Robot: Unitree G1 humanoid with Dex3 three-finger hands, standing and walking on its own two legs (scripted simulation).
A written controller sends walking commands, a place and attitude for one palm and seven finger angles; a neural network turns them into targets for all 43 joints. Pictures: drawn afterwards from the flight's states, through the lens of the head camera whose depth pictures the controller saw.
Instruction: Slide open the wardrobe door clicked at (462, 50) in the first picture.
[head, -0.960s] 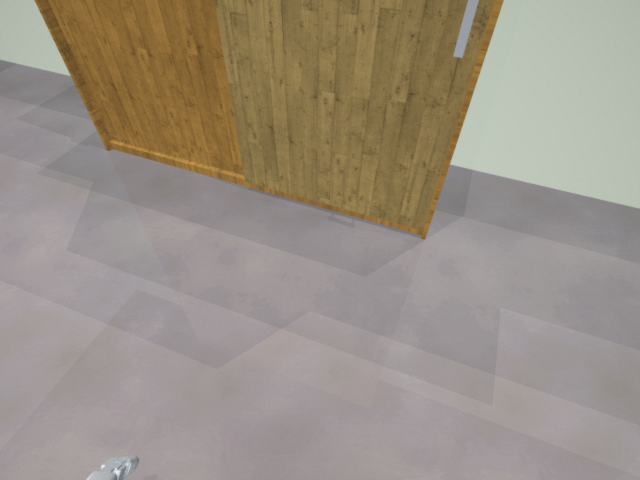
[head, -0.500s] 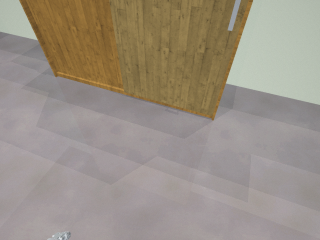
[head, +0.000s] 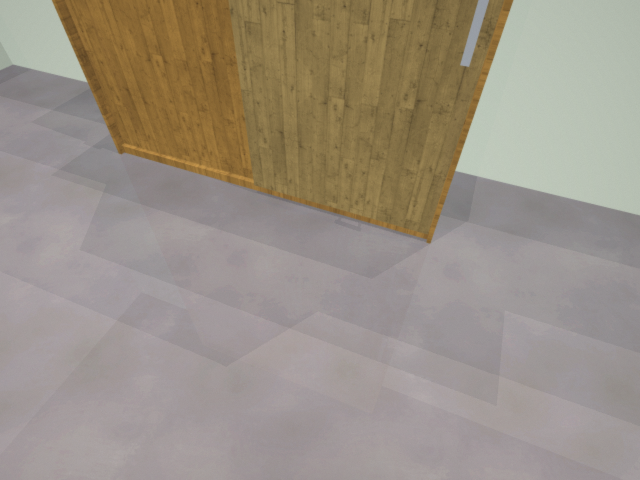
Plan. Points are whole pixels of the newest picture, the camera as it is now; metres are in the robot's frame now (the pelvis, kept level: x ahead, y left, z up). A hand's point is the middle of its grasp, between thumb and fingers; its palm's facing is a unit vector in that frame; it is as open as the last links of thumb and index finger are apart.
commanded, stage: stand and wait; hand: right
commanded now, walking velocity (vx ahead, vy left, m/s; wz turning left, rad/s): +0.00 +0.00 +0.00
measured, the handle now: out of the picture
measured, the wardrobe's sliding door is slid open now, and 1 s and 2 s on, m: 0.00 0.00 0.00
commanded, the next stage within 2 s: look at it before walking up in 0.22 s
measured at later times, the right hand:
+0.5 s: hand out of the picture +0.08 -0.25 -0.16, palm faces -0.03 +0.94 -0.33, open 7.4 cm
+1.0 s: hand out of the picture +0.08 -0.24 -0.16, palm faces -0.03 +0.95 -0.31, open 7.4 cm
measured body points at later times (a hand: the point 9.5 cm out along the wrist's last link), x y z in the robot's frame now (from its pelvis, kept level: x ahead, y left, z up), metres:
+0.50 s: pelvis +0.01 +0.00 +0.00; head +0.02 -0.01 +0.45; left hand +0.09 +0.29 -0.13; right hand +0.08 -0.30 -0.13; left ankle +0.01 +0.12 -0.74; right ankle +0.00 -0.12 -0.74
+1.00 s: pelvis +0.02 +0.00 +0.00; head +0.02 -0.01 +0.45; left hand +0.09 +0.28 -0.13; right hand +0.08 -0.29 -0.14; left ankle +0.01 +0.12 -0.74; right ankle +0.00 -0.12 -0.74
